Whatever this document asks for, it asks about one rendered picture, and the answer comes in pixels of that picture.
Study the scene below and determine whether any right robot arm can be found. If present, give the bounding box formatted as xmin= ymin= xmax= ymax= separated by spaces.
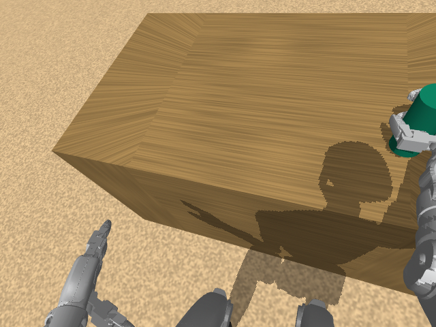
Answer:
xmin=403 ymin=152 xmax=436 ymax=327

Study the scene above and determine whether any left robot arm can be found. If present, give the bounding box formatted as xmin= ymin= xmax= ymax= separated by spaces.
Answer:
xmin=44 ymin=305 xmax=88 ymax=327

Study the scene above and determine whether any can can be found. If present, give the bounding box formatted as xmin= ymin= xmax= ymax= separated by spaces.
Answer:
xmin=389 ymin=83 xmax=436 ymax=157

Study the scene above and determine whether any left robot hand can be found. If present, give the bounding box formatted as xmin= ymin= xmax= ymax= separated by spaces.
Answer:
xmin=57 ymin=219 xmax=135 ymax=327

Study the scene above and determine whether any right robot hand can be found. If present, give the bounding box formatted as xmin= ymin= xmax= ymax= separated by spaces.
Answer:
xmin=389 ymin=89 xmax=436 ymax=155

